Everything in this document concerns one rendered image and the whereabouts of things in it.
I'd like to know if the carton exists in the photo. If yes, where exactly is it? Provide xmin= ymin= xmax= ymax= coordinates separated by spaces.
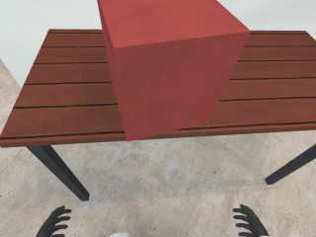
xmin=97 ymin=0 xmax=251 ymax=142

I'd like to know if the robot right hand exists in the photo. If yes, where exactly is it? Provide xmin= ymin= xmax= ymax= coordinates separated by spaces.
xmin=232 ymin=204 xmax=270 ymax=237

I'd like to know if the robot left hand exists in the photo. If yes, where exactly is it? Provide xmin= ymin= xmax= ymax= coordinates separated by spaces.
xmin=36 ymin=205 xmax=72 ymax=237

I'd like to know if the table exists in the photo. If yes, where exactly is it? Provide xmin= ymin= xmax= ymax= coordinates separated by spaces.
xmin=0 ymin=29 xmax=316 ymax=201

